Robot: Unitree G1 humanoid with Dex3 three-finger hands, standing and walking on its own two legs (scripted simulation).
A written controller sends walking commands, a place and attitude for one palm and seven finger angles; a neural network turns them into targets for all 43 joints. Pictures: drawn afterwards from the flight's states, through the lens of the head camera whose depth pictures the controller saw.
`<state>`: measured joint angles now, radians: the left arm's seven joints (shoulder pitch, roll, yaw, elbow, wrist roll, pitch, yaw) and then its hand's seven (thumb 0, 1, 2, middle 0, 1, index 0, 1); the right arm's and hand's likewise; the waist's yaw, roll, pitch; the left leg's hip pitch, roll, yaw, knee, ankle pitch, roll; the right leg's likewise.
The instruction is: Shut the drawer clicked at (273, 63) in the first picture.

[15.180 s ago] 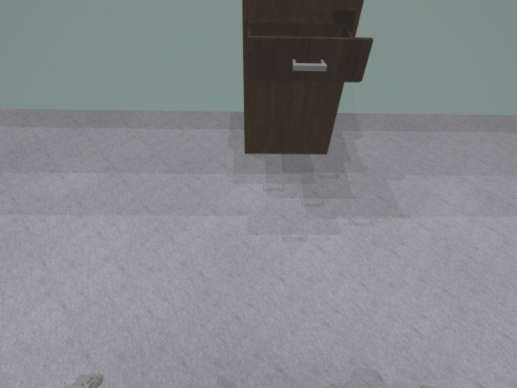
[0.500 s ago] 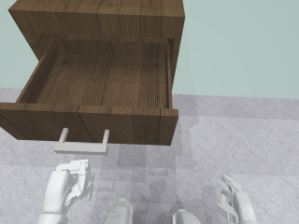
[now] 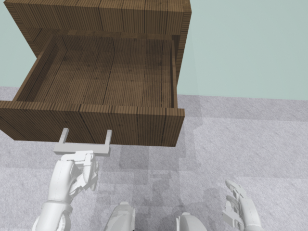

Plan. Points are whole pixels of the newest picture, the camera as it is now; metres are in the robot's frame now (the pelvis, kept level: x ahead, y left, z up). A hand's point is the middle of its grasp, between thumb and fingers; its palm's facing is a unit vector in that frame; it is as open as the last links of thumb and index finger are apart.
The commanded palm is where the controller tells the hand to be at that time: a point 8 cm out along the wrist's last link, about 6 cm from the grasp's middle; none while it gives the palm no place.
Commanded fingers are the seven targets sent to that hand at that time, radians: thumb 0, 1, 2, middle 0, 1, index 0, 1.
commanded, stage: push the drawer shut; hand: left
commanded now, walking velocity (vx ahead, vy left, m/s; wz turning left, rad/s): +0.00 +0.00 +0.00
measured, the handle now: (85, 141) +0.32 +0.18 +0.05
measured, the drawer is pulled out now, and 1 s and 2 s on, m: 0.29 0.17 0.04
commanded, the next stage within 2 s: none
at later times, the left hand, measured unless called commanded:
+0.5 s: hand (97, 152) +0.29 +0.15 +0.05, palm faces -0.06 -1.00 -0.04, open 3.0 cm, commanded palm +0.29 +0.20 +0.05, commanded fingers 0.00 0.90 0.90 -1.40 -1.60 -1.40 -1.60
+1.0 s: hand (106, 128) +0.36 +0.14 +0.05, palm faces -0.02 -1.00 -0.04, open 3.2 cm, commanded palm +0.35 +0.19 +0.05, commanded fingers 0.00 0.90 0.90 -1.40 -1.60 -1.40 -1.60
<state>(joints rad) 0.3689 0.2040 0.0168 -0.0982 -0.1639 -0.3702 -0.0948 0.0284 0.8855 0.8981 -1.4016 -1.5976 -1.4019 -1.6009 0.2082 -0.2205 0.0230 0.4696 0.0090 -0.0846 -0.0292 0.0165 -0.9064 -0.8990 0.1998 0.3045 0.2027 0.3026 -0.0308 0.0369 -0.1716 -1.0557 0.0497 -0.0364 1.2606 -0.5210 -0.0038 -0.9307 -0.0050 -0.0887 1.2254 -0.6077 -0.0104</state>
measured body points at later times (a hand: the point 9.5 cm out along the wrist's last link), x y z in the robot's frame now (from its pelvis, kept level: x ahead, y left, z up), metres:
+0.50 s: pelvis -0.01 +0.01 +0.01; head +0.07 +0.02 +0.45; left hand +0.29 +0.21 +0.05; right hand +0.16 -0.23 -0.08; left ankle +0.04 +0.12 -0.63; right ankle -0.01 -0.12 -0.63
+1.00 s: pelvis +0.00 +0.01 +0.01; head +0.09 +0.02 +0.45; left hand +0.36 +0.20 +0.05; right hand +0.13 -0.24 -0.09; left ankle +0.04 +0.12 -0.63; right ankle -0.01 -0.12 -0.63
